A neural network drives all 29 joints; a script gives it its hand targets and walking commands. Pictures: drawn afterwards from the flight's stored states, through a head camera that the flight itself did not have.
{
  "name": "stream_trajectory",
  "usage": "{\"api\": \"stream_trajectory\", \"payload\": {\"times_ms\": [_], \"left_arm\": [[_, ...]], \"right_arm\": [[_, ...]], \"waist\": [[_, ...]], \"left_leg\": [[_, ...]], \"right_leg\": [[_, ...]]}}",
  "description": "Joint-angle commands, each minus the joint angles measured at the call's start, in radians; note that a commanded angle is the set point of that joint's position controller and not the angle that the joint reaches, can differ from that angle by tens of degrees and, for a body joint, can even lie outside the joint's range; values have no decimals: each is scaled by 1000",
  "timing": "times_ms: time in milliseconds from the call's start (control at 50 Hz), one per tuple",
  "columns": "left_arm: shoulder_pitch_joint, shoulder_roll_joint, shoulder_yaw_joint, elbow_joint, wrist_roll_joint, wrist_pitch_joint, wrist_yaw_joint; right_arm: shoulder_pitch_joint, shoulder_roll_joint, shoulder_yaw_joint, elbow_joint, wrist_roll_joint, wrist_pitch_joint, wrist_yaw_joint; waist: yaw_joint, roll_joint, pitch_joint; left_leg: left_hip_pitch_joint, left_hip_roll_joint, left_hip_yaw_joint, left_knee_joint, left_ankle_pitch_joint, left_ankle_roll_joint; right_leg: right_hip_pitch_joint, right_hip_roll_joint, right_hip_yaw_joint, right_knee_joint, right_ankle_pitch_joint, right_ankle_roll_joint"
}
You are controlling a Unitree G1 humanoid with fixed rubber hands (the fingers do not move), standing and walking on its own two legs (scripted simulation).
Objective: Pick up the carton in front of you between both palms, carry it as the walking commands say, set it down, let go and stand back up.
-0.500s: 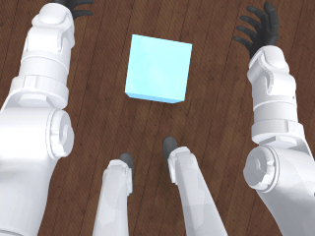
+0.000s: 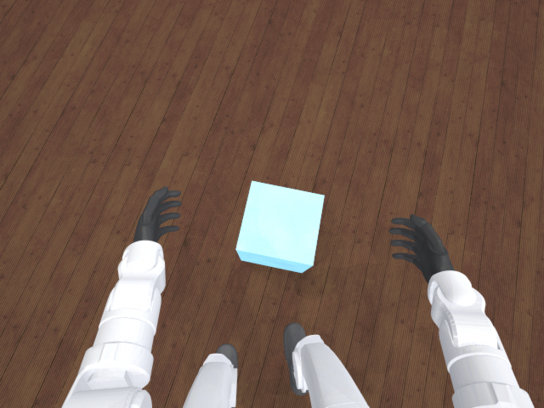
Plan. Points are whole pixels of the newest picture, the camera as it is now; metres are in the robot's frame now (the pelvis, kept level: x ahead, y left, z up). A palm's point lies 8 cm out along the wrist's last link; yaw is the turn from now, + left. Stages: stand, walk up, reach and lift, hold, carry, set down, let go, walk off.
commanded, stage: let go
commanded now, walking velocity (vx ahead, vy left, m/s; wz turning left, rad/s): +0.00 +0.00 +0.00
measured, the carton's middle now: (279, 230) +0.47 -0.07 -0.60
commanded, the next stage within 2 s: stand in 0.94 s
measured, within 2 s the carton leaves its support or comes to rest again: neither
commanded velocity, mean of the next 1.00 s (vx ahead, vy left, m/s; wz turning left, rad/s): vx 0.00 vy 0.00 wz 0.00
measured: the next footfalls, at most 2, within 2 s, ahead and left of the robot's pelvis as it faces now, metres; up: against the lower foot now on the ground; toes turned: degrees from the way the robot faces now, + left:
none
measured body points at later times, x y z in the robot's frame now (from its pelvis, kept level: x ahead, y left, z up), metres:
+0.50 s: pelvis +0.05 +0.04 +0.05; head +0.09 +0.04 +0.49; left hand +0.25 +0.26 -0.04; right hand +0.21 -0.21 -0.03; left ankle +0.00 +0.14 -0.69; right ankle +0.05 -0.09 -0.69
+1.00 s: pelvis +0.04 +0.02 +0.04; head +0.04 +0.01 +0.49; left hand +0.22 +0.26 -0.04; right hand +0.21 -0.24 -0.04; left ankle +0.00 +0.14 -0.69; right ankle +0.05 -0.09 -0.69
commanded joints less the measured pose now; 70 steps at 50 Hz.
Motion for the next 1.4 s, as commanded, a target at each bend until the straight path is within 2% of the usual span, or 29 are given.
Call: {"api": "stream_trajectory", "payload": {"times_ms": [0, 140, 280, 400, 580, 680, 700, 720, 760, 920, 940, 960, 1000, 1040, 1180, 1380], "left_arm": [[12, 84, -5, -82, -14, -52, -16], [264, 109, -39, -101, -44, -110, -43], [452, 119, -78, -164, -58, -122, -65], [575, 121, -122, -210, -81, -96, -92], [634, 142, -159, -278, -119, -37, -129], [630, 149, -155, -288, -116, -13, -133], [687, 148, -157, -219, -129, -39, -112], [679, 152, -149, -239, -128, -45, -102], [669, 155, -151, -245, -132, -47, -95], [652, 163, -150, -228, -118, -28, -98], [666, 256, -95, -81, -81, -58, -67], [680, 289, -88, -75, -81, -79, -53], [660, 265, -84, -47, -79, -111, -49], [634, 249, -88, -27, -80, -128, -52], [639, 260, -86, 27, -81, -144, -47], [647, 285, -93, 88, -86, -143, -45]], "right_arm": [[81, -72, 22, -113, 24, -43, -13], [342, -65, 91, -203, 52, -83, -42], [468, -83, 116, -232, 61, -85, -47], [506, -106, 99, -203, 47, -61, -47], [532, -120, 73, -194, 8, -4, -49], [515, -119, 70, -201, 2, 19, -46], [470, -167, 59, -240, -14, 68, -72], [502, -151, 76, -234, -12, 80, -82], [500, -140, 87, -235, -6, 90, -91], [494, -129, 107, -250, 8, 120, -106], [459, -208, 62, -113, 24, 34, -112], [481, -202, 62, -104, 20, -12, -117], [484, -190, 64, -64, 3, -65, -118], [477, -188, 64, -33, 2, -89, -120], [507, -208, 61, 35, 0, -112, -134], [539, -223, 71, 105, 4, -115, -148]], "waist": [[5, -27, -577], [21, -44, -431], [66, 34, -221], [98, 88, -84], [92, 34, 35], [95, 37, 64], [100, 20, 6], [100, 49, 11], [100, 60, 17], [114, 40, 41], [133, 136, 19], [120, 108, 13], [119, 53, 36], [115, 10, 38], [116, -17, -3], [117, -6, 9]], "left_leg": [[60, -43, 78, -121, 64, 16], [263, -30, 66, -216, 117, 31], [543, -1, 52, -321, 195, 23], [678, 26, 37, -386, 283, 3], [734, 44, 24, -426, 320, 1], [724, 43, 23, -425, 302, 4], [799, 42, 18, -379, 405, -2], [803, 43, 14, -362, 442, -9], [794, 42, 11, -354, 451, -9], [742, 18, 38, -361, 323, 11], [712, 45, 48, -312, 163, 5], [729, 49, 28, -316, 110, 9], [717, 61, 2, -331, 42, 22], [734, 68, -8, -328, 56, 28], [781, 79, -9, -306, 179, 17], [789, 83, -10, -306, 179, 15]], "right_leg": [[810, -31, 63, -54, 444, 55], [925, -24, 63, -143, 505, 68], [907, 0, 26, -254, 356, 60], [919, 23, -4, -311, 270, 47], [972, 40, -22, -335, 228, 40], [1003, 39, -23, -328, 210, 37], [950, 55, -29, -298, 175, 41], [930, 52, -28, -297, 166, 39], [913, 54, -25, -294, 174, 38], [954, 44, -6, -301, 209, 39], [837, -47, 26, -279, 182, 38], [823, -52, 36, -283, 139, 28], [770, -54, 51, -316, 57, 18], [747, -58, 66, -333, 41, 14], [789, -76, 91, -312, 200, 8], [807, -92, 124, -317, 229, -5]]}}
